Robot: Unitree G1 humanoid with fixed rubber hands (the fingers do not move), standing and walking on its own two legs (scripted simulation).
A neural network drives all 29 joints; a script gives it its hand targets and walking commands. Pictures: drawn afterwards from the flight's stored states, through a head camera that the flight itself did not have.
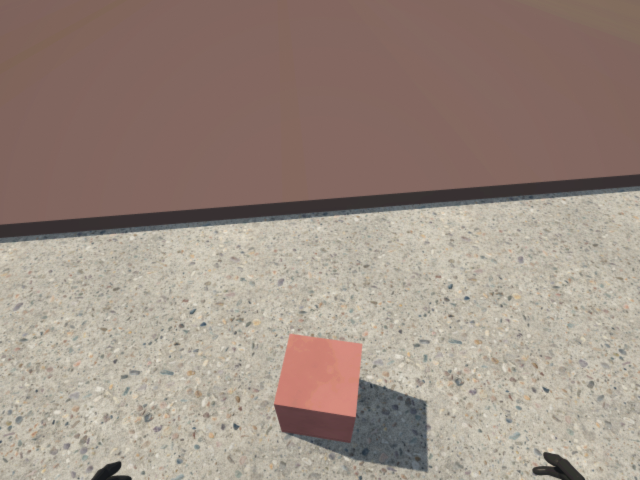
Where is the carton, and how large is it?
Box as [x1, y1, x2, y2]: [274, 334, 361, 442]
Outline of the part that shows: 290,334 274,401 274,406 281,430 286,432 350,442 355,418 361,344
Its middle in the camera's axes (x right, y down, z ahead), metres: +0.00 +0.43 +1.13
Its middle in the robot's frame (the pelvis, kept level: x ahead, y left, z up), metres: +0.47 +0.02 -0.66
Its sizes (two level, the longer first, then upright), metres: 0.210 0.200 0.250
